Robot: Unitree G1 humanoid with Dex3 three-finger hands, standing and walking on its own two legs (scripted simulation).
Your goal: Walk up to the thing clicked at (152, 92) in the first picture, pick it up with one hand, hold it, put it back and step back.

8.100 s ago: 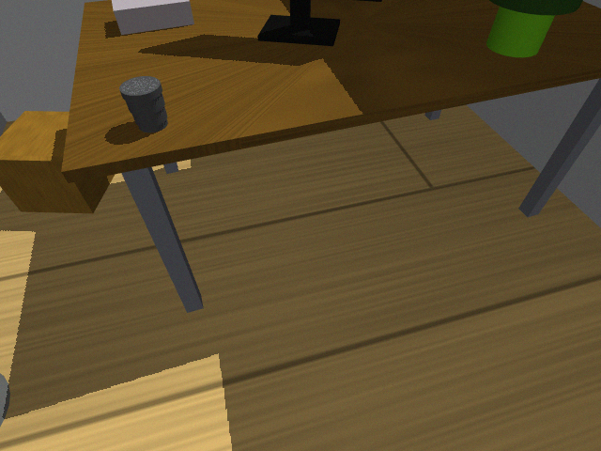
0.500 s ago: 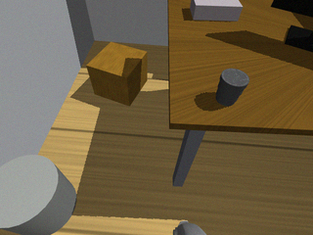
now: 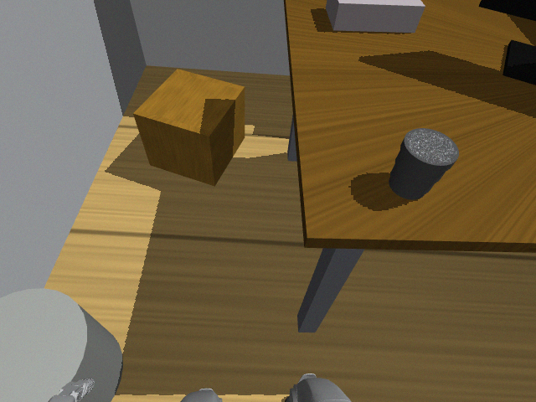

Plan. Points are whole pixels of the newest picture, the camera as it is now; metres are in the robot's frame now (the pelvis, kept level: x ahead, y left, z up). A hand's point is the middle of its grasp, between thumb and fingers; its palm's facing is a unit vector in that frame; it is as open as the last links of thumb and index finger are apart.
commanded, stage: walk up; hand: right
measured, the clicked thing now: (418, 167) +0.48 -0.25 +0.07
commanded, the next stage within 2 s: stand in 1.88 s
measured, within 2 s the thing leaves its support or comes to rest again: neither
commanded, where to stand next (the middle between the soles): +0.05 -0.03 m, yaw +0 degrees
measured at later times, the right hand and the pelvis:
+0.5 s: hand out of the picture +0.06 -0.30 -0.14, palm faces +0.07 +0.92 -0.39, open 7.4 cm; pelvis -0.01 -0.02 +0.01, yaw -4 degrees
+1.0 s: hand out of the picture +0.05 -0.30 -0.12, palm faces +0.03 +0.93 -0.37, open 7.4 cm; pelvis -0.03 -0.03 +0.03, yaw -2 degrees
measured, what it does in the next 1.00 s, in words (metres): steps on the spot: right foot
